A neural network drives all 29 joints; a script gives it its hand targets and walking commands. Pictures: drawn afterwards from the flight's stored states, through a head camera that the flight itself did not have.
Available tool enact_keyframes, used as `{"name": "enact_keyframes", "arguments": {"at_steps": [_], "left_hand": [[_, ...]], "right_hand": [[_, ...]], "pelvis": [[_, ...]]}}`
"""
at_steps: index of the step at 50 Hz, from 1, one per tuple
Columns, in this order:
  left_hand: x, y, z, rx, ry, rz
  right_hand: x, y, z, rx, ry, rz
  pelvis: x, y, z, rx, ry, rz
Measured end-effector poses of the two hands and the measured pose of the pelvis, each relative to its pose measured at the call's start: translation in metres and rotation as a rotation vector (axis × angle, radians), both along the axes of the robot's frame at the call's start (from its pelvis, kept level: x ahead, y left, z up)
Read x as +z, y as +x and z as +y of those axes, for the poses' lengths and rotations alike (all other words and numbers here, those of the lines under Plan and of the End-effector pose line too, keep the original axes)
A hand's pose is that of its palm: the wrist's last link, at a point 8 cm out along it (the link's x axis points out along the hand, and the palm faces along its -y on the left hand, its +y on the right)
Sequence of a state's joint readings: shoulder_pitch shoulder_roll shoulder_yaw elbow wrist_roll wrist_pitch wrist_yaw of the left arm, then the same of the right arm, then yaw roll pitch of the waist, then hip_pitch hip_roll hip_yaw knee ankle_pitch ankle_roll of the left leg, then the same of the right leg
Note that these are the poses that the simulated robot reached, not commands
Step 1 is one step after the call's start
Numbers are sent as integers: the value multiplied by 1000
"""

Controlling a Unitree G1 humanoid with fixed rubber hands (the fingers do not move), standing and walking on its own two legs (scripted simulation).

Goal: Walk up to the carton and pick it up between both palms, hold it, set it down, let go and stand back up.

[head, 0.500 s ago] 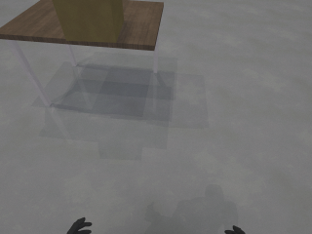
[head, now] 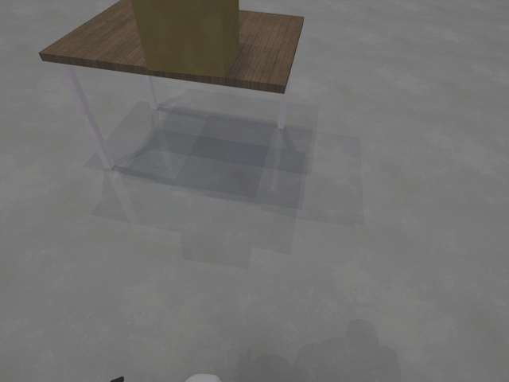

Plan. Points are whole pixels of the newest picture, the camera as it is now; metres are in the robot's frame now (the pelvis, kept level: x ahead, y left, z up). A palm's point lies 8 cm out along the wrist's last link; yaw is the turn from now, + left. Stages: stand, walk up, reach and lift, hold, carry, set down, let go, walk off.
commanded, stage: walk up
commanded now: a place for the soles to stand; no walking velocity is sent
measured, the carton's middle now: (193, 21) +1.29 +0.31 +0.03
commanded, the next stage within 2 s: none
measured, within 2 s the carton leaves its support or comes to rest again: neither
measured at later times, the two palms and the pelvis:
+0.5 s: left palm (57, 318) +0.23 +0.38 -0.12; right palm (337, 360) +0.19 -0.13 -0.10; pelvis +0.18 +0.12 +0.00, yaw +11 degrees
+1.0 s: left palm (95, 257) +0.35 +0.35 -0.11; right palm (308, 187) +0.58 -0.11 -0.10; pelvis +0.43 +0.11 +0.01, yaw +15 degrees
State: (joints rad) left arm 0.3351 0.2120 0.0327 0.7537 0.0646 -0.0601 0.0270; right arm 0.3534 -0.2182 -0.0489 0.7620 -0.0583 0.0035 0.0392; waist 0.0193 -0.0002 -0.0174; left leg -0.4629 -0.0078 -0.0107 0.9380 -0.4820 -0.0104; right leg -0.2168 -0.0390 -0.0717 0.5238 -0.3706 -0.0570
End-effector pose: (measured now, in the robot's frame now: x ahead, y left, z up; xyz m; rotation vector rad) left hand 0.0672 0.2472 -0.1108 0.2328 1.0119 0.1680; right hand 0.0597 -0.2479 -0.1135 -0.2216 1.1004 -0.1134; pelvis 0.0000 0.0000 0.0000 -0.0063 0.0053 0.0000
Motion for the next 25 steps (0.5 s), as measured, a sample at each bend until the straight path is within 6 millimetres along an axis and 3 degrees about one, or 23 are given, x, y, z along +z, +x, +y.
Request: {"name": "enact_keyframes", "arguments": {"at_steps": [3, 6, 10, 13, 15, 17, 21, 25], "left_hand": [[4, -27, 28, 56, 34, 66], [1, -42, 57, 105, 46, 122], [-16, -35, 96, 134, 41, 161], [-41, -18, 124, 115, 31, 200], [-50, 1, 131, 90, 3, 217], [-47, 31, 133, 70, -26, 184], [-25, 105, 132, 23, -56, 62], [-7, 164, 132, 8, -65, -9]], "right_hand": [[11, 27, 4, 62, -13, -19], [19, 60, 17, 111, -22, -44], [18, 111, 51, 171, -44, -82], [4, 142, 77, 176, -80, -118], [-4, 146, 93, 136, -81, -115], [-3, 139, 104, 89, -73, -73], [8, 125, 115, 54, -74, 29], [14, 128, 118, 40, -65, 109]], "pelvis": [[6, 12, 14, 30, 7, -4], [6, 29, 31, 62, 9, -11], [-5, 58, 60, 105, -7, -24], [-26, 83, 89, 132, -5, -34], [-33, 95, 101, 145, 0, -42], [-28, 109, 108, 153, -4, -48], [-10, 141, 116, 170, -10, -51], [1, 177, 121, 192, -9, -42]]}}
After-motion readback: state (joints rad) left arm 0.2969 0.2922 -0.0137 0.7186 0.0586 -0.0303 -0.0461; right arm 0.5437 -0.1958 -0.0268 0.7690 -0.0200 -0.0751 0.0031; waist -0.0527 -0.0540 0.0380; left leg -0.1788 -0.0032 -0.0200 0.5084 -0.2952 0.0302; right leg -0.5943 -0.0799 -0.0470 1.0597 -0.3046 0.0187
